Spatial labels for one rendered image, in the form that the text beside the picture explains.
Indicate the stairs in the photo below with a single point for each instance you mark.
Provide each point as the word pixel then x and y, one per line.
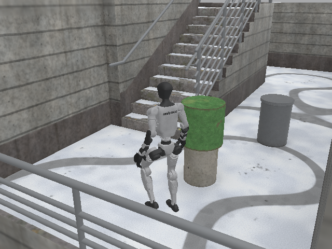
pixel 173 71

